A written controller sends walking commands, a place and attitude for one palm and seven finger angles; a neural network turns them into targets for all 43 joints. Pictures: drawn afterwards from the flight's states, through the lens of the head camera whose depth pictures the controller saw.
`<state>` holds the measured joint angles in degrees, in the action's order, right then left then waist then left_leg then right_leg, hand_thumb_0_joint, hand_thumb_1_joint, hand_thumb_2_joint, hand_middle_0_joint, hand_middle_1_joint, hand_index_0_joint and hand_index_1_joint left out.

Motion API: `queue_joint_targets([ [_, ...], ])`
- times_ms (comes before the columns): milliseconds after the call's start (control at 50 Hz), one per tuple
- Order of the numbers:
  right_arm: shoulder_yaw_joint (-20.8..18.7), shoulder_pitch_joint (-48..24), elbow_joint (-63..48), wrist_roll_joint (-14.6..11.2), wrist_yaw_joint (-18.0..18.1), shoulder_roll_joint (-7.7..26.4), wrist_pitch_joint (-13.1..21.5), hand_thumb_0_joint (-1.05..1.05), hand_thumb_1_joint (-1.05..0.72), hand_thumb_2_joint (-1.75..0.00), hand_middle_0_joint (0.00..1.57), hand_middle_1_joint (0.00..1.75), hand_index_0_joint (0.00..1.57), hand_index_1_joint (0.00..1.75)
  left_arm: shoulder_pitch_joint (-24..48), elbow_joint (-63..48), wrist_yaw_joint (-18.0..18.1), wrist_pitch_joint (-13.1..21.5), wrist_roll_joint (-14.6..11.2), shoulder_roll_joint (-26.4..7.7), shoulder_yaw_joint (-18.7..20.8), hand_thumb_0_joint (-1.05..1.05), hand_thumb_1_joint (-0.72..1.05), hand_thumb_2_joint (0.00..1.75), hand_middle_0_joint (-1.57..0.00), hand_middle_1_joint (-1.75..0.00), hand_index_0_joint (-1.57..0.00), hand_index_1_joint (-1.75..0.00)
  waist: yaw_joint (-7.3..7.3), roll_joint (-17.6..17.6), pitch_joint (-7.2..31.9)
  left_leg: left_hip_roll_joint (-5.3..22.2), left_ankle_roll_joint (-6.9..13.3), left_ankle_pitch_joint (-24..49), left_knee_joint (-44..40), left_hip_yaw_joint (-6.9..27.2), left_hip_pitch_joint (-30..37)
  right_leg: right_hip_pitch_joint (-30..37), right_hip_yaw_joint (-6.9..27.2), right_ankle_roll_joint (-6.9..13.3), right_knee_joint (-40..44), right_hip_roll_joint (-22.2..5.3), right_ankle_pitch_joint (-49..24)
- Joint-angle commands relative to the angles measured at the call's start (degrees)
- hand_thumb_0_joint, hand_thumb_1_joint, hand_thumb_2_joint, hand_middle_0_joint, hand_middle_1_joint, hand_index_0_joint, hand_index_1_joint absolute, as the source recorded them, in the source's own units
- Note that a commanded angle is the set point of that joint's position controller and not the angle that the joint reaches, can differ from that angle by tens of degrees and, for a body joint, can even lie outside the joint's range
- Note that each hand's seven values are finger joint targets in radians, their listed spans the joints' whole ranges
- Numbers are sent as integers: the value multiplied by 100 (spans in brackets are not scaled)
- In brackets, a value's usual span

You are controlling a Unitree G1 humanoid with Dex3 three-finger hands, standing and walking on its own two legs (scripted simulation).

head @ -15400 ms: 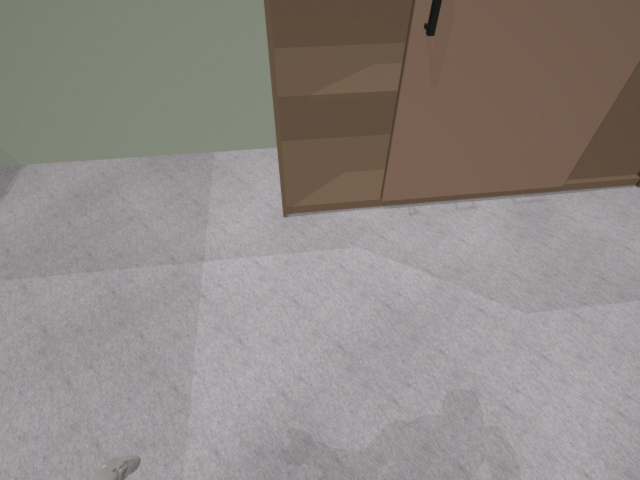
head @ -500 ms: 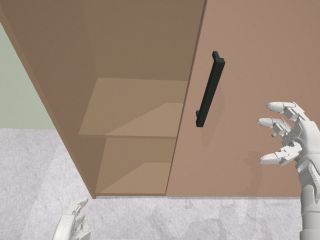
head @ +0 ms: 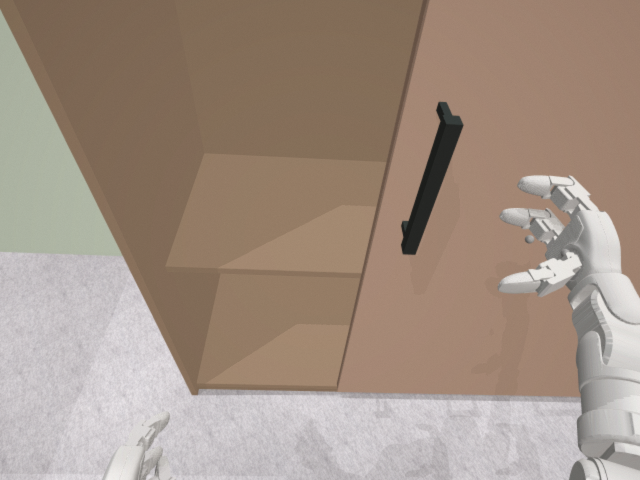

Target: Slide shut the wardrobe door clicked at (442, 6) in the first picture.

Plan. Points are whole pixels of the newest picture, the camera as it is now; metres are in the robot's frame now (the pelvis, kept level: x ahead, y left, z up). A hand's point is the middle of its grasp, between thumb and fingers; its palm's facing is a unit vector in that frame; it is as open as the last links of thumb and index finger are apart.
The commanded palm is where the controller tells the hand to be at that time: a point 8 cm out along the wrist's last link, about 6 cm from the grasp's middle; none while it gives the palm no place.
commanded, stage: move the hooked fingers beside the handle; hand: right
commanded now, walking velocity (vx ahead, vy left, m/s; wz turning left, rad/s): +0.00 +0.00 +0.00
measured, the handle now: (424, 185) +0.49 -0.11 +0.13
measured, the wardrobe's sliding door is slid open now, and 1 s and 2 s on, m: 0.43 0.43 0.43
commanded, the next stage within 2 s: feel for the door with the fingertips in 1.78 s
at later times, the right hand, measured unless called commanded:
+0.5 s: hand (481, 208) +0.44 -0.18 +0.14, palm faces -0.01 +1.00 -0.01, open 13.9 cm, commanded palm +0.42 -0.23 +0.14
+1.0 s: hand (491, 215) +0.42 -0.19 +0.14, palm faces +0.01 +1.00 -0.03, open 14.0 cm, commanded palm +0.41 -0.22 +0.14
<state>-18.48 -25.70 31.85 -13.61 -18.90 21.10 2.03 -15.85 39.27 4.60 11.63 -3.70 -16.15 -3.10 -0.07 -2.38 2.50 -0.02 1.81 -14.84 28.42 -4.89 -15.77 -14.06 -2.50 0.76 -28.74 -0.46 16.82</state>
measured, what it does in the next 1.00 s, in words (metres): stands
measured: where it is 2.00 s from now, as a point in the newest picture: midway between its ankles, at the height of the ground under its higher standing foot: outside the picture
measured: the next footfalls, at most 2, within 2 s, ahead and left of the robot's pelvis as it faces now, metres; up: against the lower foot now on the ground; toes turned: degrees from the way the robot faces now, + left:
none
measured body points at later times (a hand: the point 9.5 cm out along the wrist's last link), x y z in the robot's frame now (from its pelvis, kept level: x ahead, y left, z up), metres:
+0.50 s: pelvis +0.00 -0.01 +0.00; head +0.02 +0.01 +0.45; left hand +0.06 +0.26 -0.12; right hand +0.43 -0.23 +0.14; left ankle +0.00 +0.10 -0.74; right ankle -0.02 -0.11 -0.74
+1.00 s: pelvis -0.01 -0.01 +0.00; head +0.02 +0.00 +0.45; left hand +0.09 +0.25 -0.11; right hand +0.42 -0.24 +0.15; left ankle +0.00 +0.10 -0.74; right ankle -0.02 -0.11 -0.74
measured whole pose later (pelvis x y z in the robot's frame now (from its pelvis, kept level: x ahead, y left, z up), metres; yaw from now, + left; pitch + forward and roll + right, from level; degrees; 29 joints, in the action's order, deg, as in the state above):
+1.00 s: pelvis -0.01 -0.01 +0.00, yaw +1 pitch +4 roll +0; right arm -15.8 -38.1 47.5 -9.3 -12.3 19.7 9.2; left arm -18.0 39.2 2.9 7.9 -3.0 -15.9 -2.1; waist -2.3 -2.0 2.4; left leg 0.1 1.4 -14.3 29.7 -4.1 -19.9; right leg -18.3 -3.2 1.4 -30.8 -0.4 17.0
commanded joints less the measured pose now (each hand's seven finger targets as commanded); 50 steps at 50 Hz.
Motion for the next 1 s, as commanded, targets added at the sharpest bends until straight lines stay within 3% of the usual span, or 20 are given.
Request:
queue_joint_targets([
  [0, -74, -2891, -844, -4, 38, 1307, 314, 0, 50, -30, 30, 120, 30, 120, 268, -722, 59, 224, 3, -751, 293, 0, 90, 90, -20, -30, -20, -30, -246, -1, 1205, 78, -50, 1411, -315, 359, 290, 334, 283, 152, 241, 48, -1150],
  [40, 65, -3165, -877, 25, 84, 1179, 417, 0, 50, -30, 30, 120, 30, 120, 237, -737, 50, 230, 15, -710, 279, 0, 90, 90, -20, -30, -20, -30, -263, -148, 1439, 70, -28, 1431, -275, 348, 317, 473, 312, 138, 208, 57, -1235],
  [100, -98, -3655, -700, 16, 226, 1394, 633, 0, 50, -30, 30, 120, 30, 120, 117, -653, 49, 207, 45, -737, 292, 0, 90, 90, -20, -30, -20, -30, -322, 186, 1679, 48, -61, 1427, -263, 383, 417, 421, 339, 149, 182, 36, -1208],
  [140, -379, -3511, -311, 29, 301, 1613, 727, 0, 50, -30, 30, 120, 30, 120, 35, -599, 42, 193, 64, -746, 298, 0, 90, 90, -20, -30, -20, -30, -233, 359, 1723, 52, -63, 1590, -213, 403, 584, 291, 304, 152, 184, 33, -1283],
  [180, -372, -3583, -98, 130, 358, 1655, 789, 0, 50, -30, 30, 120, 30, 120, -50, -570, 6, 150, 80, -755, 300, 0, 90, 90, -20, -30, -20, -30, -212, 244, 1762, 59, -50, 1754, -160, 400, 614, 253, 285, 145, 167, 35, -1432],
  [260, -75, -3519, 366, 315, 385, 1343, 776, 0, 50, -30, 30, 120, 30, 120, -148, -593, -78, 81, 70, -737, 310, 0, 90, 90, -20, -30, -20, -30, -231, -145, 1448, 65, -6, 1849, -104, 352, 354, 154, 262, 102, 164, 38, -1552],
  [320, -58, -3509, 516, 261, 397, 1200, 783, 0, 50, -30, 30, 120, 30, 120, -261, -631, -134, 28, 79, -782, 361, 0, 90, 90, -20, -30, -20, -30, -242, 255, 1607, 41, -19, 1979, -75, 341, 413, 106, 250, 127, 122, 24, -1620],
  [380, -337, -3751, 574, 206, 438, 1506, 883, 0, 50, -30, 30, 120, 30, 120, -357, -582, -118, -35, 97, -828, 395, 0, 90, 90, -20, -30, -20, -30, -253, 509, 1714, 27, -45, 1987, -74, 390, 511, -32, 212, 148, 76, 14, -1522],
  [400, -261, -3945, 543, 229, 469, 1453, 932, 0, 50, -30, 30, 120, 30, 120, -378, -580, -121, -51, 94, -815, 392, 0, 90, 90, -20, -30, -20, -30, -325, 455, 1682, 24, -57, 1975, -76, 394, 468, -19, 204, 152, 92, 20, -1493],
  [440, -29, -4527, 341, 324, 548, 1269, 1095, 0, 50, -30, 30, 120, 30, 120, -408, -543, -136, -36, 106, -763, 399, 0, 90, 90, -20, -30, -20, -30, -410, -36, 1751, 15, -40, 1801, -75, 404, 240, 202, 232, 135, 69, 27, -1456],
  [500, -254, -4433, 285, 449, 677, 1591, 1247, 0, 50, -30, 30, 120, 30, 120, -514, -502, -150, -75, 137, -775, 423, 0, 90, 90, -20, -30, -20, -30, -334, -162, 2110, -3, -16, 1941, -10, 416, 383, 358, 266, 124, 23, 17, -1711],
  [540, -127, -4259, 195, 426, 669, 1333, 1284, 0, 50, -30, 30, 120, 30, 120, -499, -533, -180, -50, 142, -742, 434, 0, 90, 90, -20, -30, -20, -30, -289, -265, 2254, -10, 0, 2112, 25, 379, 399, 570, 296, 80, 23, -8, -2039],
  [580, -289, -3833, 529, 394, 650, 1457, 1197, 0, 50, -30, 30, 120, 30, 120, -531, -507, -189, -104, 148, -784, 439, 0, 90, 90, -20, -30, -20, -30, -250, 188, 2116, -23, -15, 2228, 1, 371, 518, 332, 264, 111, 18, -29, -2048],
  [620, -236, -3673, 724, 350, 613, 1299, 1083, 0, 50, -30, 30, 120, 30, 120, -513, -524, -208, -139, 119, -786, 430, 0, 90, 90, -20, -30, -20, -30, -272, 287, 1750, -11, -28, 2212, -26, 343, 463, 105, 216, 117, 98, -14, -1859],
  [640, -105, -3631, 670, 355, 585, 1154, 1052, 0, 50, -30, 30, 120, 30, 120, -464, -561, -224, -140, 101, -780, 433, 0, 90, 90, -20, -30, -20, -30, -268, 195, 1639, -7, -17, 2090, -31, 332, 369, 80, 219, 110, 120, -10, -1766],
  [760, -188, -3500, 167, 316, 623, 1201, 1063, 0, 50, -30, 30, 120, 30, 120, -366, -708, -231, -177, 104, -757, 448, 0, 90, 90, -20, -30, -20, -30, -214, 285, 1750, -4, -20, 2070, -30, 366, 453, 137, 197, 131, 94, -14, -1710],
  [840, -235, -3826, 0, 308, 629, 1386, 1130, 0, 50, -30, 30, 120, 30, 120, -308, -684, -170, -197, 89, -757, 419, 0, 90, 90, -20, -30, -20, -30, -316, 195, 1693, 5, -38, 1879, -97, 422, 419, 146, 180, 158, 108, 5, -1407],
  [900, 173, -4327, -12, 355, 608, 1072, 1159, 0, 50, -30, 30, 120, 30, 120, -252, -628, -126, -181, 73, -707, 387, 0, 90, 90, -20, -30, -20, -30, -465, -150, 1513, 7, -25, 1636, -146, 411, 135, 290, 232, 152, 102, 4, -1287],
  [940, 282, -4426, 129, 354, 597, 952, 1161, 0, 50, -30, 30, 120, 30, 120, -287, -575, -110, -140, 72, -716, 388, 0, 90, 90, -20, -30, -20, -30, -474, -229, 1651, -9, 1, 1516, -122, 369, 18, 463, 315, 119, 94, -7, -1304],
  [980, 376, -4529, 365, 322, 590, 825, 1123, 0, 50, -30, 30, 120, 30, 120, -305, -501, -99, -133, 68, -734, 382, 0, 90, 90, -20, -30, -20, -30, -545, -71, 1598, -17, -4, 1440, -151, 350, -105, 455, 334, 120, 49, -17, -1268],
])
